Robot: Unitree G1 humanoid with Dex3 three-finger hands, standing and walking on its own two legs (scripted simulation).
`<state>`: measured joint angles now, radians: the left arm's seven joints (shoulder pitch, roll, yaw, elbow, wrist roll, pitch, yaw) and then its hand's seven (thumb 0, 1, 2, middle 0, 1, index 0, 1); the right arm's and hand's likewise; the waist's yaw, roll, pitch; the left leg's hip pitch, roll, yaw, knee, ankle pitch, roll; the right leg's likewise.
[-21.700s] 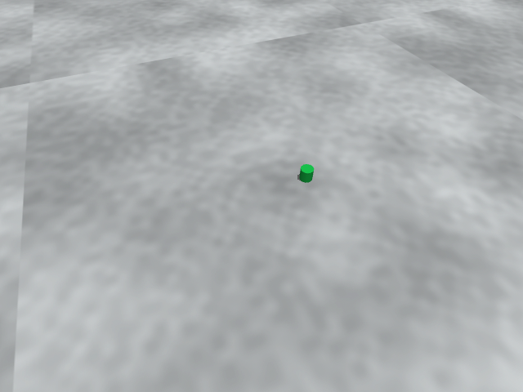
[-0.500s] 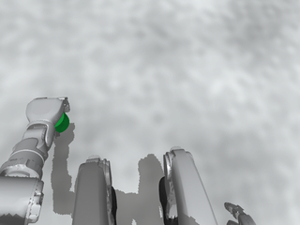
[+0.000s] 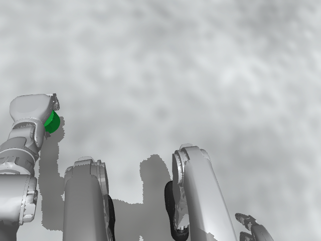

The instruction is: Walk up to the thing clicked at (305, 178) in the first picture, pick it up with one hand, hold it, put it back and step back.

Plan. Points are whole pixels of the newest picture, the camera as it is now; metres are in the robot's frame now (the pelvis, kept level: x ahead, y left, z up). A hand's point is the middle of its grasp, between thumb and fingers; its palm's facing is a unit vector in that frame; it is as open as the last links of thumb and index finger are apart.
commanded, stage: crouch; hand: left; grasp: from above
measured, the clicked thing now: (43, 118) +0.45 +0.26 -0.19
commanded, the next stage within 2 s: lower in 0.38 s
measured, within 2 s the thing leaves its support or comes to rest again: rests again in 1.68 s
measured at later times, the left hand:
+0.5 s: hand (48, 123) +0.44 +0.26 -0.21, palm faces -0.46 -0.04 -0.89, open 9.3 cm
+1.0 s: hand (57, 126) +0.44 +0.25 -0.27, palm faces -0.46 -0.06 -0.88, open 9.3 cm
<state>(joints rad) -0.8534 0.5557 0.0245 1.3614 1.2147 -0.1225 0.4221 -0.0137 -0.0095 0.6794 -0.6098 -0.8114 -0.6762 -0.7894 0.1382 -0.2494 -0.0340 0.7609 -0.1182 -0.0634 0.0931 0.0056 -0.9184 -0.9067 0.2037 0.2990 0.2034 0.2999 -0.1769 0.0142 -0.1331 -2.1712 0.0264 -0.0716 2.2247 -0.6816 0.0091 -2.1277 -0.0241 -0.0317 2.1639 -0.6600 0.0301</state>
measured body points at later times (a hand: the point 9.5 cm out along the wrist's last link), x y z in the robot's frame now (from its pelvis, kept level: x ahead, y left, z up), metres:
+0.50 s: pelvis +0.00 +0.00 -0.04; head +0.22 +0.04 +0.34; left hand +0.46 +0.26 -0.16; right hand +0.05 -0.28 -0.16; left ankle +0.08 +0.12 -0.35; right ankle +0.10 -0.13 -0.35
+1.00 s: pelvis +0.00 +0.00 -0.07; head +0.25 +0.05 +0.30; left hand +0.46 +0.25 -0.22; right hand +0.04 -0.28 -0.18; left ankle +0.08 +0.12 -0.35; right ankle +0.10 -0.13 -0.35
